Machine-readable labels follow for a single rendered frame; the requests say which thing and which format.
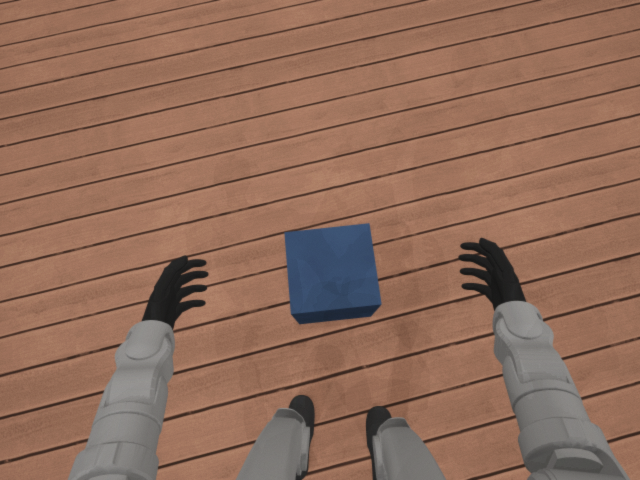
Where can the robot right hand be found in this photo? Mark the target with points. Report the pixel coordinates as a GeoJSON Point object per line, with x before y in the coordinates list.
{"type": "Point", "coordinates": [503, 284]}

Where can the carton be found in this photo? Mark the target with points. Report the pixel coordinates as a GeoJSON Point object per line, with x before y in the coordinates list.
{"type": "Point", "coordinates": [332, 273]}

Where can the right robot thigh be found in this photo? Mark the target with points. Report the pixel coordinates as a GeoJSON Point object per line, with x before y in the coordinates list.
{"type": "Point", "coordinates": [400, 454]}

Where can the robot right foot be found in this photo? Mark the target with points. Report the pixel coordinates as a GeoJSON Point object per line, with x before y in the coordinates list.
{"type": "Point", "coordinates": [375, 418]}

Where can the right robot forearm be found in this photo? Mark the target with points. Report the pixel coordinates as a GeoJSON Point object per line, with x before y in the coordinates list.
{"type": "Point", "coordinates": [555, 430]}

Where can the robot left hand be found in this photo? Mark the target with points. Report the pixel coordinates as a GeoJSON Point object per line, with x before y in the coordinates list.
{"type": "Point", "coordinates": [163, 304]}

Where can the left robot forearm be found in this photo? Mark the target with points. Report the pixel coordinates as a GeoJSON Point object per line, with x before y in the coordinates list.
{"type": "Point", "coordinates": [124, 435]}

